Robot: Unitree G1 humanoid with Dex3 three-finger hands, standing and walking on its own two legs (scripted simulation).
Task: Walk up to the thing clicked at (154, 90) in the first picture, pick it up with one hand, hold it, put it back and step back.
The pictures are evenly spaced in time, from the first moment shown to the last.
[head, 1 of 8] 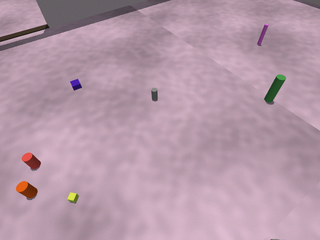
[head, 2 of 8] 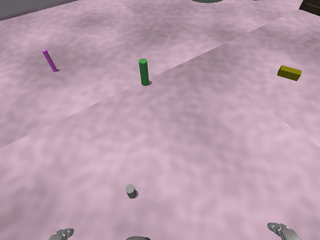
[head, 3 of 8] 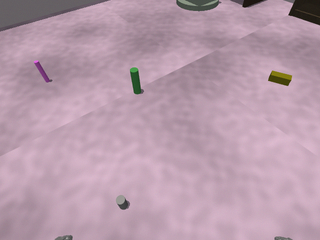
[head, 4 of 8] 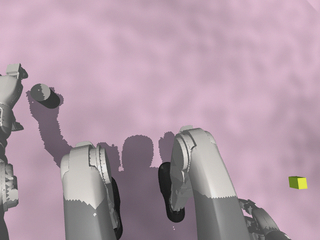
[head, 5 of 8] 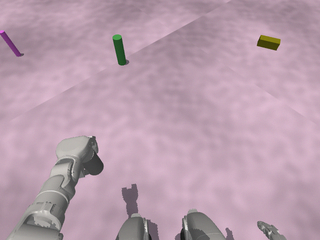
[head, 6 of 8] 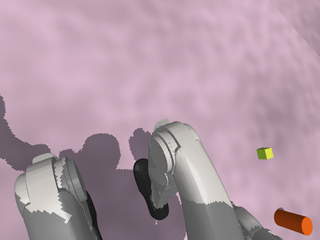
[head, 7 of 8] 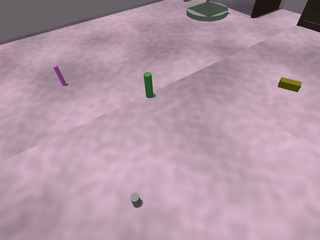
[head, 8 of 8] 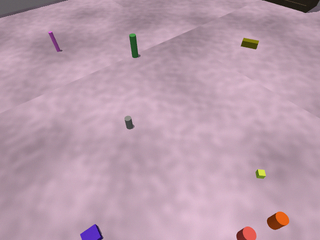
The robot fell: no
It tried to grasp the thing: yes
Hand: left
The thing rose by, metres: 0.66
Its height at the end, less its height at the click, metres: +0.00
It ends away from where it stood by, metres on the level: 0.01
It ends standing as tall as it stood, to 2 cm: yes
